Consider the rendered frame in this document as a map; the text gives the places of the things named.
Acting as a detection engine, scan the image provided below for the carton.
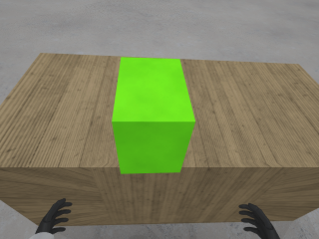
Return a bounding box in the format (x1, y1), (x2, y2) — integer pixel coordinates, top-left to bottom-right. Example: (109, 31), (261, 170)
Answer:
(112, 57), (195, 174)

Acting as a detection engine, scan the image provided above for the pedestal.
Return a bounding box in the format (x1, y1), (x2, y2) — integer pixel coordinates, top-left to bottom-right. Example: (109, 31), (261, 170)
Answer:
(0, 53), (319, 227)

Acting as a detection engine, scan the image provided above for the robot left hand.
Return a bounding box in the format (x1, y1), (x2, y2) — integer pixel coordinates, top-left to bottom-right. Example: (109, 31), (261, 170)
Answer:
(35, 198), (73, 235)

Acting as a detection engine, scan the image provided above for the robot right hand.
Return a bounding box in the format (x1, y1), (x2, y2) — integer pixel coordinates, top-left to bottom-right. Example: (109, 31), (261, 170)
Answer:
(238, 203), (280, 239)

